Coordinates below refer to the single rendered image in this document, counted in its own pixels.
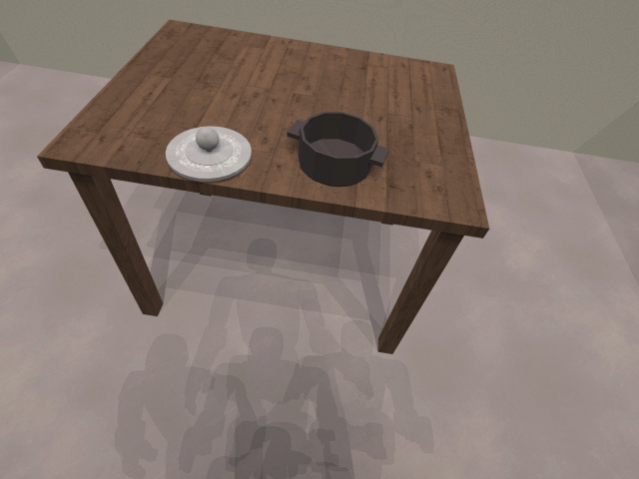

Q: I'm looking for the table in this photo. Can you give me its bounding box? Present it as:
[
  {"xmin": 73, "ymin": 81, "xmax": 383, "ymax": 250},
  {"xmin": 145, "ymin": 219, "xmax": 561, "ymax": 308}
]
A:
[{"xmin": 37, "ymin": 20, "xmax": 489, "ymax": 354}]

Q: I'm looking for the knob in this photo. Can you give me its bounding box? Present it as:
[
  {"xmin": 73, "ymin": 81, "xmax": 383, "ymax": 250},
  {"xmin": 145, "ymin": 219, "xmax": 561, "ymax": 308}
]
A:
[{"xmin": 196, "ymin": 127, "xmax": 220, "ymax": 151}]

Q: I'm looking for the pot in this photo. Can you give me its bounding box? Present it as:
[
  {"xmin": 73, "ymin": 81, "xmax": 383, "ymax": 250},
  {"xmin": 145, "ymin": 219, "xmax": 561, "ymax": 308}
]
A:
[{"xmin": 287, "ymin": 112, "xmax": 389, "ymax": 187}]

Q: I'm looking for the lid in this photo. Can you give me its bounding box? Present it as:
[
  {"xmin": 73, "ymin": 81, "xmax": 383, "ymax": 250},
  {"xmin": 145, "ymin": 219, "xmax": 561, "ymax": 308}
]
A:
[{"xmin": 166, "ymin": 126, "xmax": 252, "ymax": 182}]

